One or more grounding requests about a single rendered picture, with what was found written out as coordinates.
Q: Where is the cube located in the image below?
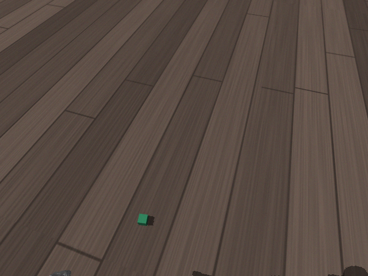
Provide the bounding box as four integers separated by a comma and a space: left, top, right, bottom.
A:
137, 214, 149, 226

